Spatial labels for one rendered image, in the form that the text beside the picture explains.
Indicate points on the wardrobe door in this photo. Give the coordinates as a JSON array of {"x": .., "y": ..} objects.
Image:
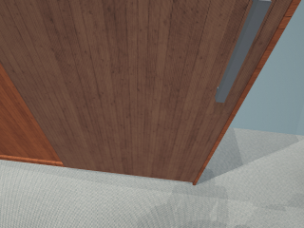
[
  {"x": 20, "y": 134},
  {"x": 129, "y": 86}
]

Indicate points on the handle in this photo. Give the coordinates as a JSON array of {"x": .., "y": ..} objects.
[{"x": 248, "y": 33}]

